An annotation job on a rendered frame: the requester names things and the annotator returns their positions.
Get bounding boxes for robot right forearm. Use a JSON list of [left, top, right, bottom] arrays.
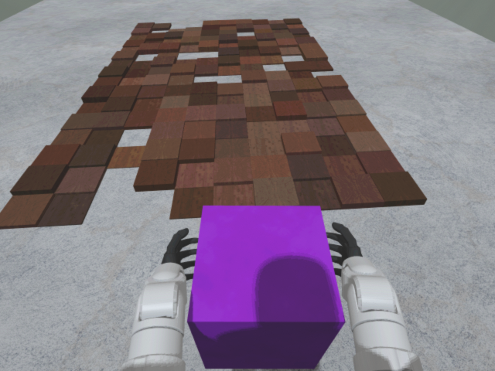
[[341, 256, 423, 371]]

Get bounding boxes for robot left hand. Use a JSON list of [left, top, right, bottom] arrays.
[[161, 228, 199, 281]]

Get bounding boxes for robot left forearm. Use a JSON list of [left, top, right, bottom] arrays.
[[121, 263, 187, 371]]

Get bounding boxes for carton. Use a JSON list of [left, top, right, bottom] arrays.
[[187, 206, 345, 369]]

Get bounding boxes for robot right hand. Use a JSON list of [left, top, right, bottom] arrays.
[[326, 222, 362, 277]]

